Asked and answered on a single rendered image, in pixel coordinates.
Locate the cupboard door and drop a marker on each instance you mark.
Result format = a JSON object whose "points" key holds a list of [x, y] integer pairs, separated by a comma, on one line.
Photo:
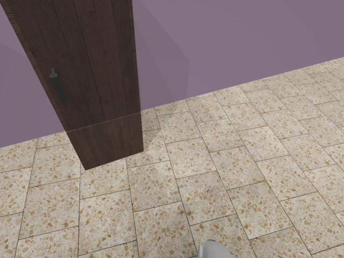
{"points": [[88, 43]]}

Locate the handle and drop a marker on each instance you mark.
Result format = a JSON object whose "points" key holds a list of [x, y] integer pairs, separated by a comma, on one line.
{"points": [[58, 86]]}

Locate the right robot thigh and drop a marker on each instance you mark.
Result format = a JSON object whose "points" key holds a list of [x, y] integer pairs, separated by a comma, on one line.
{"points": [[213, 249]]}

